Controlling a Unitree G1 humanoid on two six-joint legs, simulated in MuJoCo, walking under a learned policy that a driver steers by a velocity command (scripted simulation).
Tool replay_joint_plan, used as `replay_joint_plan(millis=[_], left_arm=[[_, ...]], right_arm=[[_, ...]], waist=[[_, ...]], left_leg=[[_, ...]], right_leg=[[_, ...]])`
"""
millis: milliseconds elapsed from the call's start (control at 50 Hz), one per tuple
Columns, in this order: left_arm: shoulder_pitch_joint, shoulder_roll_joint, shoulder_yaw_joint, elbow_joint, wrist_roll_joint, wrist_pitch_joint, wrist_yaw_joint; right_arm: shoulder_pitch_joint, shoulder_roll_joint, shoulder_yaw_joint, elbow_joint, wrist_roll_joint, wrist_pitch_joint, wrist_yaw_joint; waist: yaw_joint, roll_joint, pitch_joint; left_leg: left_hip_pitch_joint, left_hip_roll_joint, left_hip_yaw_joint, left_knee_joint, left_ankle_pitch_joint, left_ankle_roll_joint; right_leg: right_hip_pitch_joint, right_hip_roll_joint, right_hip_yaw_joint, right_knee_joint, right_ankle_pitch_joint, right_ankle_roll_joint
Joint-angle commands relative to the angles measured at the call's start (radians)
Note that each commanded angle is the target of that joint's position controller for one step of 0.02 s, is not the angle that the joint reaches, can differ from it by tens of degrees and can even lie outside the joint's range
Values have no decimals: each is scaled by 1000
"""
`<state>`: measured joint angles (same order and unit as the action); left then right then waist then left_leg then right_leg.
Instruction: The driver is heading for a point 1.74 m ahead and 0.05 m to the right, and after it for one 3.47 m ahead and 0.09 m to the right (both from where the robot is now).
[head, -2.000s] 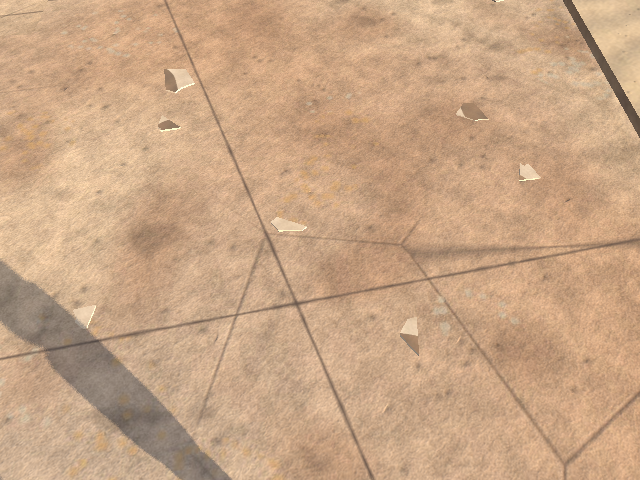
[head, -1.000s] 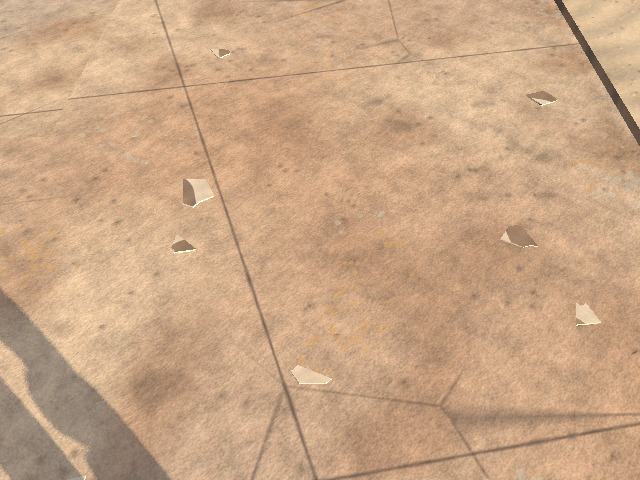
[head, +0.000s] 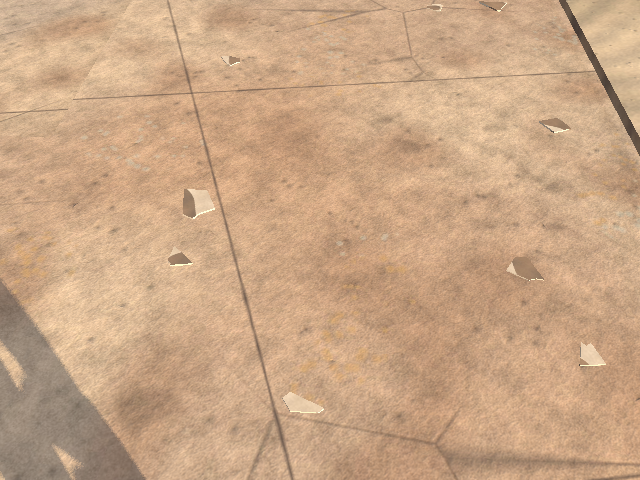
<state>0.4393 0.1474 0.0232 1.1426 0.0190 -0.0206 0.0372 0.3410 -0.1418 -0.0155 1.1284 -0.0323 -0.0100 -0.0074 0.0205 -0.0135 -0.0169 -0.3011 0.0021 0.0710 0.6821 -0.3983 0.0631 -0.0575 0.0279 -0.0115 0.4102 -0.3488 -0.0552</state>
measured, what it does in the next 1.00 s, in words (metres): walks ahead: left foot, then right foot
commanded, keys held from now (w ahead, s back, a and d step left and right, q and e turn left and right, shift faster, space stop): w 1.00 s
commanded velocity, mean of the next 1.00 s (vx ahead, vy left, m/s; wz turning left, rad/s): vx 0.45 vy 0.00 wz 0.00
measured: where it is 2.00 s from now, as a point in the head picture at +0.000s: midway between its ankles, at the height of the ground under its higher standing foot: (310, 280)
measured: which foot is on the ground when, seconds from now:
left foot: up 0.00-0.10, down 0.12-0.60, up 0.62-1.00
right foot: down 0.00-0.12, up 0.14-0.58, down 0.60-1.00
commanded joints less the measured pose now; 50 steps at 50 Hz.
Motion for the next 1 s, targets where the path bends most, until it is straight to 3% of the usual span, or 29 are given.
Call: replay_joint_plan(millis=[20,60,100,120,140,160,180,200,220,260,320,420,480,540,560,580,600,620,640,660,680,720,760,820,920,1000], left_arm=[[89,137,33,-5,10,-21,-3],[52,141,37,-17,2,-34,-5],[-16,141,37,-37,-8,-41,-10],[-32,116,28,-50,-4,-53,-17],[-54,39,7,-103,-11,-63,-27],[-76,100,25,-124,15,-62,-35],[-109,94,27,-132,24,-58,-44],[-121,69,21,-131,17,-63,-53],[-117,57,21,-128,10,-67,-60],[-97,64,28,-122,18,-51,-66],[-168,71,34,-150,14,-31,-69],[-424,51,18,-251,3,-27,-73],[-486,62,15,-281,-4,-29,-71],[-394,103,33,-267,-2,-39,-55],[-282,125,46,-232,-3,-45,-48],[-123,143,60,-178,1,-52,-40],[26,202,81,-141,24,-58,-31],[91,298,105,-143,46,-57,-32],[6,268,101,-148,3,-41,-44],[-124,216,85,-169,-10,-43,-46],[-179,150,67,-176,-9,-54,-50],[-172,82,43,-145,-5,-72,-41],[-117,89,39,-121,-4,-89,-35],[-61,133,42,-110,-6,-96,-34],[31,129,31,-102,-10,-92,-37],[107,132,27,-80,-6,-92,-30]], right_arm=[[-130,-71,-19,-122,4,-46,18],[-102,-67,-26,-131,17,-62,25],[85,-55,-39,-70,25,-66,24],[223,-97,-58,-31,20,-72,14],[362,-214,-87,-14,11,-74,1],[388,-207,-84,12,14,-57,2],[248,-171,-70,-30,9,-52,1],[153,-151,-63,-65,10,-57,5],[102,-141,-56,-83,11,-65,5],[103,-101,-37,-76,16,-82,0],[187,-101,-27,-40,20,-95,-6],[218,-98,-12,-35,17,-100,-7],[235,-118,-15,-25,18,-105,-13],[196,-148,-23,-27,14,-108,-18],[182,-161,-28,-28,10,-104,-20],[163,-170,-32,-33,13,-97,-19],[169,-150,-26,-48,20,-94,-13],[288,-23,-6,-71,51,-90,3],[224,-116,-32,-75,37,-87,7],[112,-133,-39,-120,27,-87,7],[54,-128,-39,-134,21,-92,9],[74,-85,-37,-126,-1,-72,14],[86,-59,-35,-124,-8,-50,23],[-31,-78,-38,-170,-9,-31,31],[-258,-84,-31,-248,7,-32,39],[-370,-80,-24,-285,13,-38,39]], waist=[[21,-97,250],[-12,-90,216],[-108,-51,164],[-166,44,107],[-204,328,45],[-173,295,62],[-99,134,141],[-70,55,167],[-39,32,164],[-12,49,135],[-13,72,129],[-49,94,172],[-54,109,174],[8,115,107],[56,116,46],[122,98,-32],[170,47,-121],[103,-168,-253],[92,-88,-250],[45,-49,-67],[27,17,9],[-42,17,59],[-61,-1,60],[-55,-17,95],[2,-30,125],[41,-50,126]], left_leg=[[-304,55,-28,56,-36,13],[-171,33,1,-51,30,14],[193,-42,54,-201,126,14],[406,13,-46,-260,90,25],[536,282,-485,-472,-184,104],[478,380,-723,-556,-238,166],[377,367,-630,-538,-261,157],[295,331,-533,-549,-164,144],[252,291,-441,-564,-57,127],[252,231,-305,-566,157,104],[305,204,-195,-542,461,103],[269,165,-99,-551,657,104],[296,184,-80,-544,762,103],[378,206,-51,-394,1095,91],[398,204,-42,-258,1179,83],[358,183,-25,-65,1134,70],[183,144,-7,199,852,62],[-166,-36,15,631,74,26],[-291,-63,-118,757,-60,40],[-360,10,-124,729,34,49],[-330,45,-122,663,101,50],[-212,89,-124,550,130,34],[-182,94,-106,491,136,16],[-280,119,-73,389,214,-11],[-355,109,-19,117,378,-41],[-349,70,17,-30,415,-25]], right_leg=[[-18,-332,376,-278,-235,-195],[-52,-288,287,-234,-111,-165],[-247,-204,163,-99,6,-118],[-367,-136,73,97,97,-84],[-560,4,-82,458,-44,-21],[-646,16,-23,680,-186,-34],[-680,-61,24,773,-101,-51],[-660,-92,38,769,3,-53],[-622,-113,37,736,68,-48],[-583,-120,12,689,120,-26],[-643,-107,-34,644,165,-5],[-616,-70,-101,355,280,10],[-522,-41,-129,217,311,-21],[-375,12,-136,175,250,-82],[-274,37,-132,163,216,-102],[-99,46,-128,92,243,-121],[129,-95,22,67,130,-157],[399,-420,546,-8,1,-306],[338,-423,752,-172,-140,-325],[181,-395,573,-198,-179,-280],[47,-354,461,-232,-68,-246],[-118,-271,283,-259,133,-182],[-148,-240,204,-267,258,-172],[-135,-222,138,-305,295,-170],[-43,-187,66,-312,448,-137],[81,-201,39,-277,572,-131]])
